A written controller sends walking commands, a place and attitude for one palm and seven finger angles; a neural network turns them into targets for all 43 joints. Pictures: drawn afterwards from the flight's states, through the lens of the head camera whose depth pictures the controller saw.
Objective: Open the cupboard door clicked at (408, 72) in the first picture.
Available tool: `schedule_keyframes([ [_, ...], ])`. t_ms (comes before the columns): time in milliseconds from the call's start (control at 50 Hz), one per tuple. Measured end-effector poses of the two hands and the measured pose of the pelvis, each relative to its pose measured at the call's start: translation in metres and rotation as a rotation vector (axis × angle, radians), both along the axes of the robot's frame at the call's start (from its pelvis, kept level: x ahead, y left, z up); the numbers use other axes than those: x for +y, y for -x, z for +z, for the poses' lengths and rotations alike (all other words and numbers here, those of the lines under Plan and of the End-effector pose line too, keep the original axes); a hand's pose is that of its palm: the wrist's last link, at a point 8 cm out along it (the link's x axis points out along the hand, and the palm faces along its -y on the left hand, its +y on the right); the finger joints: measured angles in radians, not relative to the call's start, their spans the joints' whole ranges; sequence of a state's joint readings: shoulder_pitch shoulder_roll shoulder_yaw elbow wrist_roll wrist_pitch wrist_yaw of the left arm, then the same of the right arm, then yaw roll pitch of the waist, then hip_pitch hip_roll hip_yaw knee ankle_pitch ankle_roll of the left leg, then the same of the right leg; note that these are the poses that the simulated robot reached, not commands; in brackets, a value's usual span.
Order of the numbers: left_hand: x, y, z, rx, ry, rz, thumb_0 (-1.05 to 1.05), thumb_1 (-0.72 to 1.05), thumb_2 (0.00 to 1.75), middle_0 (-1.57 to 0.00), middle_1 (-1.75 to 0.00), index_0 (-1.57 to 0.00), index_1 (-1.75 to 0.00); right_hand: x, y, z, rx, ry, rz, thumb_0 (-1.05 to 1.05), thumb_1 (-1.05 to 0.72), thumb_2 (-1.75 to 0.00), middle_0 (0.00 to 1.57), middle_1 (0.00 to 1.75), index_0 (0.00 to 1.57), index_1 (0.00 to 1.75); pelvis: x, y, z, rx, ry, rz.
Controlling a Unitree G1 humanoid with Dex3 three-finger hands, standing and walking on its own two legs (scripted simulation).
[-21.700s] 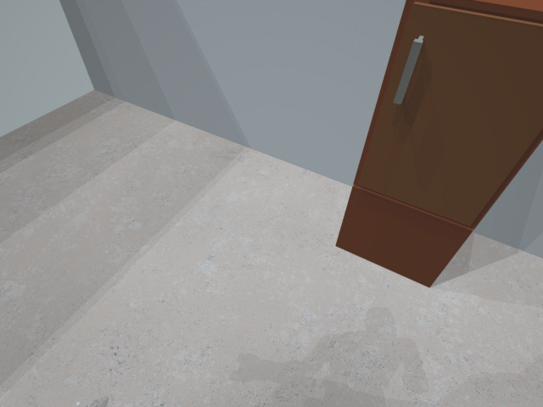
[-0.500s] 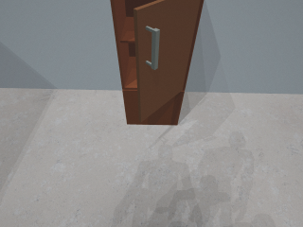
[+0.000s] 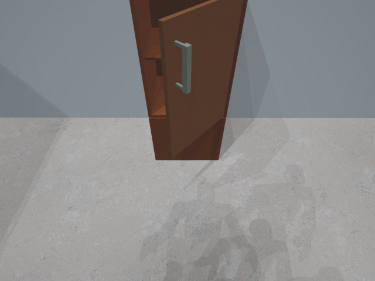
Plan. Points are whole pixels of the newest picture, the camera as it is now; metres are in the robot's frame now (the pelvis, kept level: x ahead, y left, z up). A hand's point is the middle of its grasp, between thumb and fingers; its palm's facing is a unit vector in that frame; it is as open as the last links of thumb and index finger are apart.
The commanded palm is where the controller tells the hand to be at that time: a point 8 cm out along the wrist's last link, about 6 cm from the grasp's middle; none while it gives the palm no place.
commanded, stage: look to check the result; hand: left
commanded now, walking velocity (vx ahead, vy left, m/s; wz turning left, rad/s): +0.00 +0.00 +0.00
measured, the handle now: (182, 68) +0.69 +0.06 +0.10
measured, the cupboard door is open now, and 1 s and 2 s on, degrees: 47 47 47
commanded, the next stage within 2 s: walk to a spot facing it in 0.52 s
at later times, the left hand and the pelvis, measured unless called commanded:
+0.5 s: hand out of the picture +0.13 +0.22 -0.15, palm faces -0.01 -0.94 -0.33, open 7.4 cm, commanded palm none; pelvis +0.05 -0.02 +0.00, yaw +0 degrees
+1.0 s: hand out of the picture +0.12 +0.18 -0.18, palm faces -0.10 -0.97 -0.23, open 7.4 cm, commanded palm none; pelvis +0.06 -0.02 -0.01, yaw -8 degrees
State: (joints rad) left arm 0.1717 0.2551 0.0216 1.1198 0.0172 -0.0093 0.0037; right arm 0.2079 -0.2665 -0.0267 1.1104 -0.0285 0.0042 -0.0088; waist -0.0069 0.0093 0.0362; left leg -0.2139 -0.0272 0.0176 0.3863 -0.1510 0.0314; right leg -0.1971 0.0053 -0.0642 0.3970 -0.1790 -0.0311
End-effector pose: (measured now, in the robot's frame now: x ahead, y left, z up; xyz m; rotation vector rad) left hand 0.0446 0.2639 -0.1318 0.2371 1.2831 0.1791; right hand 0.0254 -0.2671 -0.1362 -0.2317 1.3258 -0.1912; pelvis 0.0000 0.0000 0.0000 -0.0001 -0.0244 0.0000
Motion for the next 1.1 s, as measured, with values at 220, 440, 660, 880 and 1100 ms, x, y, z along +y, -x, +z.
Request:
schedule_keyframes([
  [220, 0.004, -0.035, 0.008, 0.006, -0.036, -0.014, 0.01, 0.91, 0.9, -0.2, -0.29, -0.2, -0.3, -0.014, -0.042, 0.004, -0.01, 0.01, 0.023, 0.0, -0.9, -0.9, 0.2, 0.3, 0.2, 0.3, -0.008, -0.027, 0.004, 0.01, -0.002, -0.001],
  [440, 0.0, -0.07, 0.016, -0.028, -0.061, -0.023, 0.01, 0.91, 0.9, -0.2, -0.29, -0.2, -0.3, -0.017, -0.088, 0.002, -0.057, -0.007, 0.046, 0.0, -0.9, -0.9, 0.2, 0.3, 0.21, 0.3, -0.015, -0.049, 0.005, 0.017, -0.006, -0.003],
  [660, -0.012, -0.087, 0.015, -0.035, -0.055, -0.029, 0.01, 0.91, 0.9, -0.2, -0.29, -0.2, -0.3, -0.028, -0.105, 0.004, -0.064, 0.005, 0.039, 0.0, -0.9, -0.9, 0.2, 0.3, 0.21, 0.3, -0.023, -0.064, 0.004, 0.02, -0.008, -0.01],
  [880, -0.033, -0.08, -0.005, 0.036, -0.01, -0.053, 0.01, 0.91, 0.9, -0.2, -0.29, -0.2, -0.3, -0.02, -0.075, -0.004, -0.044, 0.0, -0.075, 0.0, -0.9, -0.9, 0.2, 0.3, 0.2, 0.3, -0.026, -0.063, -0.003, 0.018, 0.006, -0.093],
  [1100, -0.044, -0.089, -0.018, 0.071, 0.052, -0.144, 0.01, 0.91, 0.9, -0.2, -0.29, -0.2, -0.3, 0.006, 0.001, -0.008, 0.023, -0.007, -0.205, 0.0, -0.9, -0.9, 0.2, 0.3, 0.21, 0.3, -0.016, -0.045, -0.008, 0.018, -0.007, -0.199],
])
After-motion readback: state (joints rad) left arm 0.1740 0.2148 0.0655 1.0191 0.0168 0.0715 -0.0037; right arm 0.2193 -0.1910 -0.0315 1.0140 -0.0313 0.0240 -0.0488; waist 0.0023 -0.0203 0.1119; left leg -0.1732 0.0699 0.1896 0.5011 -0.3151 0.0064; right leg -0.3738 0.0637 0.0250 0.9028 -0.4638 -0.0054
